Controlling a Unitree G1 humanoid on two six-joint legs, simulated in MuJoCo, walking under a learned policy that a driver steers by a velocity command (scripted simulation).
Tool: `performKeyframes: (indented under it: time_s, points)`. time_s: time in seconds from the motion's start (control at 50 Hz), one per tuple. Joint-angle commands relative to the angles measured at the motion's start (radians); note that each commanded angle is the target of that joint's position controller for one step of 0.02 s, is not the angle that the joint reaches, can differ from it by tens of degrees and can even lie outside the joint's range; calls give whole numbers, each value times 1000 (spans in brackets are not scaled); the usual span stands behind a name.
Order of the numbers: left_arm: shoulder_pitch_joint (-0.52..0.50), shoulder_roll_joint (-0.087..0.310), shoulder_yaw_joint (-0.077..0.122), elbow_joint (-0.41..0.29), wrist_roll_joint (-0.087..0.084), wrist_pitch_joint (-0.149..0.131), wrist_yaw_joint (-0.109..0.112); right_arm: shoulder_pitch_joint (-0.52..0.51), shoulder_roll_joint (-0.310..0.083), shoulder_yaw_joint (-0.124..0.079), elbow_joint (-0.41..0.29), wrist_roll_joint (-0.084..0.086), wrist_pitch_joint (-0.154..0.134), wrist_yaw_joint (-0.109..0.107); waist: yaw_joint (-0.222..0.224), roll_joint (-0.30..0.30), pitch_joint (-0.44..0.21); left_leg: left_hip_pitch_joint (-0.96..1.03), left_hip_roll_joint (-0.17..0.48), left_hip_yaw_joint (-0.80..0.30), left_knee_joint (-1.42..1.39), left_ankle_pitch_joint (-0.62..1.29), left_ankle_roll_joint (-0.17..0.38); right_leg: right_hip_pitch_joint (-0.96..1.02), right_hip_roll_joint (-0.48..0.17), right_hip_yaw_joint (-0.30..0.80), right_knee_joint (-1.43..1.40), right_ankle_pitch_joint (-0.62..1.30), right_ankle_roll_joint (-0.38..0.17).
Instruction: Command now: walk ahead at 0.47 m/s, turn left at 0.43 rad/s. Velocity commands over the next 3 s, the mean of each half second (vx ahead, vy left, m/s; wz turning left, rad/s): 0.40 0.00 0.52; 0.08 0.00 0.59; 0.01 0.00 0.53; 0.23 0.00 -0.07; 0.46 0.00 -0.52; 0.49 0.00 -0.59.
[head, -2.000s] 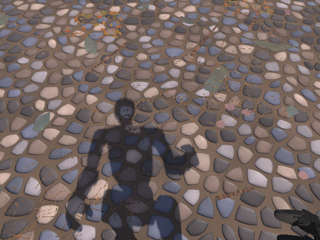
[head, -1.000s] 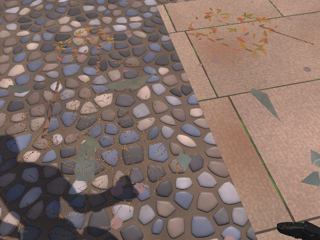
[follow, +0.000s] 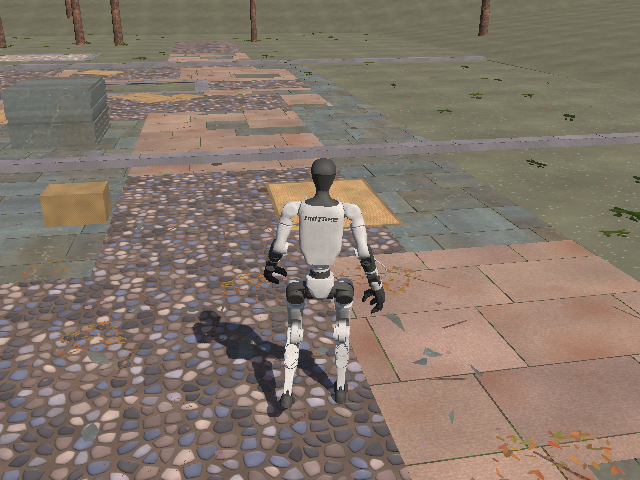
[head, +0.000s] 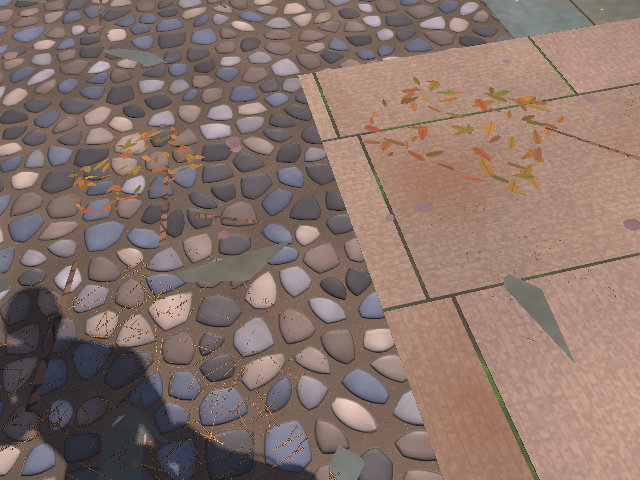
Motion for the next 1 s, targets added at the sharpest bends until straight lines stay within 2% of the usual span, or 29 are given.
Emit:
performKeyframes:
  time_s: [0.02,0.06,0.12,0.2,0.26,0.32,0.36,0.38,0.4,0.42,0.44,0.46,0.48,0.5,0.52,0.54,0.56,0.6,0.66,0.72,0.76,0.8,0.86,0.9,0.92,0.94,0.96,0.98,1.0]
  points:
    - [49,99,36,-2,12,-25,1,-4,-79,-31,-81,-3,2,-1,29,-181,-28,-270,101,-43,62,138,15,217,-255,318,-415,-113,-127]
    - [38,90,39,20,10,-41,6,-15,-52,-32,-83,-4,22,1,19,-155,-15,-253,103,-35,30,173,10,192,-247,216,-455,-7,-139]
    - [65,118,52,54,15,-46,19,-94,-38,-33,-118,-13,35,1,24,-96,22,-348,104,-57,-58,253,-7,227,-272,136,-487,60,-165]
    - [82,150,64,80,13,-32,33,-187,-26,-29,-149,-16,27,24,47,-80,45,-383,96,-25,-254,403,-20,287,-267,13,-499,116,-158]
    - [120,175,74,101,5,-19,38,-297,-7,-16,-189,-19,21,44,93,-59,77,-370,93,42,-385,444,-9,326,-273,-66,-496,145,-147]
    - [123,195,82,116,-8,6,40,-357,-8,-15,-231,-24,18,62,106,-67,95,-325,69,105,-499,398,16,381,-267,-135,-406,367,-121]
    - [110,224,90,116,-25,23,43,-324,-38,-31,-250,-27,21,69,75,-106,38,-236,17,152,-524,316,43,424,-272,-154,-280,659,-98]
    - [94,236,94,110,-38,30,45,-259,-63,-46,-242,-27,24,68,37,-123,-11,-152,-24,179,-539,280,64,434,-263,-161,-173,801,-82]
    - [70,232,92,103,-50,37,44,-133,-104,-70,-213,-26,24,63,-35,-106,-78,6,-72,194,-612,333,94,408,-232,-180,2,836,-54]
    - [92,202,79,103,-45,32,40,-10,-171,-101,-184,-31,29,42,-93,-49,-152,232,-83,148,-688,518,132,285,-177,-194,237,669,8]
    - [159,65,39,67,32,23,33,-2,-284,-116,-185,-31,39,16,1,234,-228,526,164,-175,-584,1019,224,-60,-65,-172,587,-308,73]
    - [228,91,25,52,23,9,26,-38,-298,-107,-251,-51,23,29,18,230,-471,681,368,-640,-694,864,453,-242,65,59,862,-544,105]
    - [105,176,46,49,-15,4,25,-46,-225,-90,-265,-44,17,41,-54,36,-456,634,320,-550,-765,780,403,-280,16,161,879,-447,85]
    - [37,166,41,19,-26,4,33,-95,-186,-79,-257,-30,10,41,-31,20,-322,519,273,-433,-782,684,356,-324,-11,144,813,-346,68]
    - [30,158,40,35,-7,11,48,-147,-151,-69,-257,-18,9,35,3,-40,-225,383,227,-359,-798,637,311,-312,-51,144,742,-274,70]
    - [31,173,47,34,4,23,57,-190,-129,-62,-265,-20,14,26,33,-17,-183,265,199,-316,-822,625,295,-259,-69,152,681,-232,70]
    - [41,181,51,34,6,36,57,-208,-127,-59,-275,-37,18,21,57,10,-166,178,181,-294,-843,632,283,-196,-68,153,654,-208,66]
    - [64,154,45,41,12,52,59,-219,-137,-63,-279,-47,18,15,76,18,-170,106,161,-253,-846,715,284,-147,-50,140,579,-194,77]
    - [31,130,36,36,18,63,65,-204,-162,-71,-275,-36,29,-4,67,24,-185,92,136,-239,-835,688,272,-156,-26,142,453,-140,102]
    - [-23,129,34,25,11,74,63,-216,-160,-70,-285,-28,52,-21,50,54,-172,72,102,-267,-844,417,236,-153,-9,159,340,-61,114]
    - [-59,127,33,14,7,74,60,-220,-158,-69,-290,-30,63,-26,37,78,-144,54,86,-299,-850,272,220,-140,4,166,264,-40,114]
    - [-79,128,33,7,4,66,55,-214,-157,-70,-293,-33,70,-25,25,102,-131,61,84,-335,-837,242,216,-116,18,171,196,-54,110]
    - [-79,136,38,2,-1,47,44,-207,-153,-69,-298,-30,79,-20,19,125,-141,111,89,-396,-779,356,209,-57,40,168,85,-100,92]
    - [-29,136,44,13,-4,37,34,-228,-144,-65,-307,-18,87,-21,54,129,-146,118,63,-414,-724,428,180,46,44,150,-101,-23,66]
    - [4,157,53,23,1,33,32,-226,-128,-60,-312,-13,91,-24,69,108,-148,77,26,-394,-679,373,140,146,-2,164,-209,87,42]
    - [15,225,68,15,18,38,37,-180,-75,-46,-317,-22,93,-23,38,-61,-177,-30,-60,-283,-504,94,81,268,-206,325,-244,201,-33]
    - [4,284,82,26,48,53,37,-174,-92,-53,-350,-13,84,-20,3,-350,-114,-253,-210,-80,-325,-209,20,285,-371,556,-280,410,-210]
    - [-16,223,72,1,44,51,40,-158,-181,-78,-330,-34,73,-17,24,-276,-124,-286,-133,-88,-96,-217,-27,273,-420,579,-268,449,-271]
    - [-48,173,58,-13,34,53,46,-150,-205,-92,-305,-23,77,-13,19,-194,-120,-281,-115,-84,-12,-150,-45,261,-361,465,-243,440,-235]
